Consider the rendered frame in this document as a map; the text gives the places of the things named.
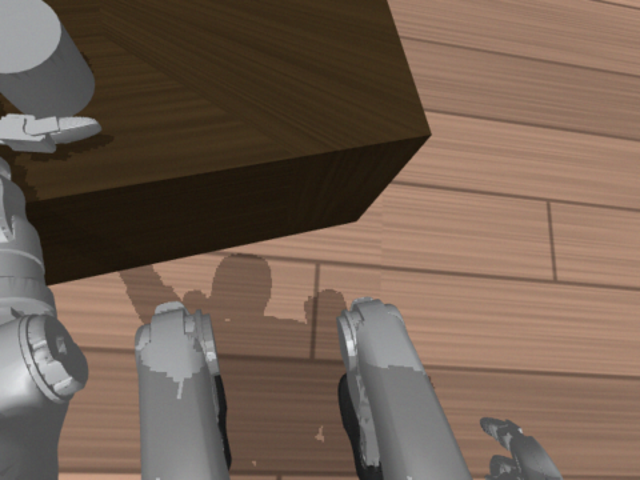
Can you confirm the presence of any left robot foot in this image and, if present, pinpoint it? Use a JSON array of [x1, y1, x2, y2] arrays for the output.
[[214, 375, 231, 471]]

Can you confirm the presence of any right robot foot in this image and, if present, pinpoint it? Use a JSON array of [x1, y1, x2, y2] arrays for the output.
[[338, 373, 384, 480]]

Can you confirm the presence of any left robot hand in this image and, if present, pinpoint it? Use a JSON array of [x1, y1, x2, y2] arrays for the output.
[[0, 114, 102, 153]]

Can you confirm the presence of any can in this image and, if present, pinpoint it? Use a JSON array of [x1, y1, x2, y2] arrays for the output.
[[0, 0, 95, 120]]

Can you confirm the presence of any left robot arm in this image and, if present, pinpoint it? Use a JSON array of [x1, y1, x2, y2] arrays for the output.
[[0, 157, 88, 480]]

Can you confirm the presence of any right robot hand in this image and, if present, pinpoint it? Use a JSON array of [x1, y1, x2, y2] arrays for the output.
[[480, 417, 563, 480]]

